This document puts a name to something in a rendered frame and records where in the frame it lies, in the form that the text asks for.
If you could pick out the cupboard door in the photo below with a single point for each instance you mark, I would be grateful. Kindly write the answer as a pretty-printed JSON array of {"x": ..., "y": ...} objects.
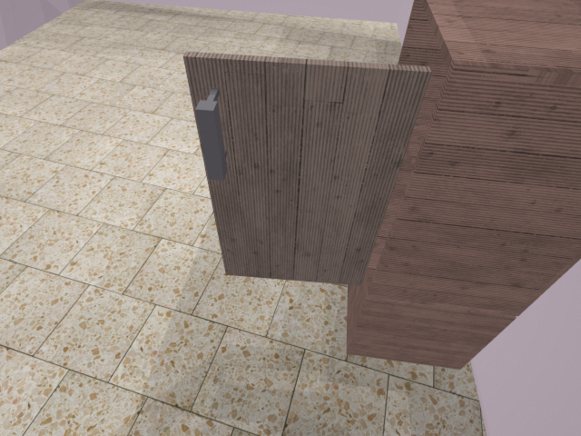
[{"x": 314, "y": 149}]

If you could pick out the handle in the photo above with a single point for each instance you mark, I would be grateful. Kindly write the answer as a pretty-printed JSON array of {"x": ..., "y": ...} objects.
[{"x": 209, "y": 123}]

